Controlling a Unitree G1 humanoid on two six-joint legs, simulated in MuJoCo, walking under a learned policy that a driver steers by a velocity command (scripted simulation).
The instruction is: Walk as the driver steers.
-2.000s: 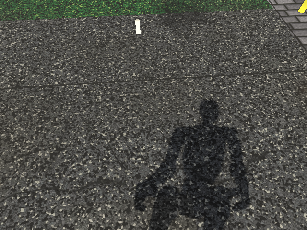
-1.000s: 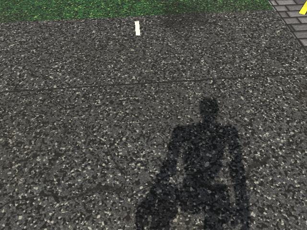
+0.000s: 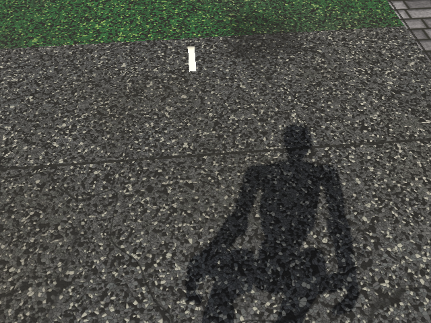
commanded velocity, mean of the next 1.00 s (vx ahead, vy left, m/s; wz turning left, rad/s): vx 0.50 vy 0.00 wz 0.00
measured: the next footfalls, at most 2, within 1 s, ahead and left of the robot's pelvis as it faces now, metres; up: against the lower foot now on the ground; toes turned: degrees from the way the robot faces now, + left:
left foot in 0.42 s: +0.40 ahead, +0.11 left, +0.00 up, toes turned +3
right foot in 0.98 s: +0.69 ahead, -0.06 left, +0.00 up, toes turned -5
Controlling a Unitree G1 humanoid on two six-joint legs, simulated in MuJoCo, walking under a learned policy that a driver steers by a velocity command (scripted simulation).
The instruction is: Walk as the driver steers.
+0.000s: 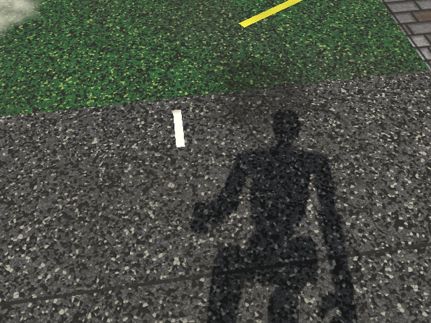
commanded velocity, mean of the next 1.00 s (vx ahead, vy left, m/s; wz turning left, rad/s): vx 0.50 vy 0.00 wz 0.29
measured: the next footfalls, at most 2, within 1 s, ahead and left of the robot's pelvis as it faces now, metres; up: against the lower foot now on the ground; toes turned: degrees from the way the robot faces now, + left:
left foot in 0.56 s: +0.44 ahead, +0.09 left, +0.00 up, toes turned +12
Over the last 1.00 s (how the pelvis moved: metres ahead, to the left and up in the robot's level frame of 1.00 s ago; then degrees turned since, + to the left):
0.54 0.02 -0.01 -1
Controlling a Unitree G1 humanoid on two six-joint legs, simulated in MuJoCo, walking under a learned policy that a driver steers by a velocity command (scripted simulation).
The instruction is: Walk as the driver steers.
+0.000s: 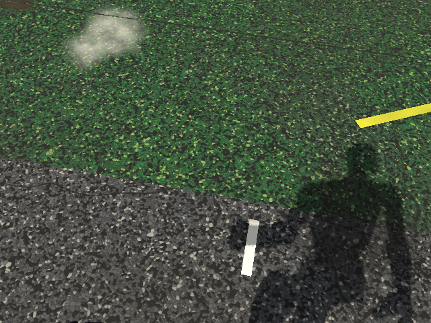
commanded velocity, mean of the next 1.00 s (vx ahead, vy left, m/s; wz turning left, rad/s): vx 0.50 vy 0.00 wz -0.33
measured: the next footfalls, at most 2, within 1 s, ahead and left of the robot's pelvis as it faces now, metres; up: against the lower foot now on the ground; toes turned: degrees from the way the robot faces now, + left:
right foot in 0.12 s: +0.25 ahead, -0.11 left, +0.00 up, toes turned +0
left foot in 0.66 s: +0.52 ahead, +0.05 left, +0.00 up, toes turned -15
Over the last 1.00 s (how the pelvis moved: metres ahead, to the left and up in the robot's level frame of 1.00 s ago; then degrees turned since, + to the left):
0.51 0.06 0.02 20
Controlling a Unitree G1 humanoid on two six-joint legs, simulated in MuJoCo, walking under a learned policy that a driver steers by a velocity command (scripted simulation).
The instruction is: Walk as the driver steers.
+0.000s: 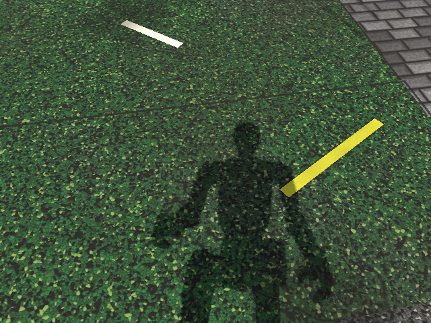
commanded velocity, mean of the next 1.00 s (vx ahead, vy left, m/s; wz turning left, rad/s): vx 0.50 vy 0.00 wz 0.25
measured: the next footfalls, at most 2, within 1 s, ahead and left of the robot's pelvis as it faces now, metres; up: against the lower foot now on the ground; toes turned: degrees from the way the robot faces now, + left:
right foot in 0.18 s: +0.24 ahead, -0.12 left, +0.00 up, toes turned -7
left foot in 0.72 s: +0.52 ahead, +0.06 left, +0.00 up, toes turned +15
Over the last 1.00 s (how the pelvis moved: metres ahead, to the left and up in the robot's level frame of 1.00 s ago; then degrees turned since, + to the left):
0.51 -0.04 0.00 -24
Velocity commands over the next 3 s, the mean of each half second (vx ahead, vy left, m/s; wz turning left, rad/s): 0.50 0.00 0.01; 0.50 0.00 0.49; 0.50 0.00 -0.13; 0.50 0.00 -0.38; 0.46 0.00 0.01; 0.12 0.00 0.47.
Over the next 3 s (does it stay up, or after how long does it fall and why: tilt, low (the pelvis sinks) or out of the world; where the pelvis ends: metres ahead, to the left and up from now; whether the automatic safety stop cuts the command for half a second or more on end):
stays up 1.41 0.13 -0.01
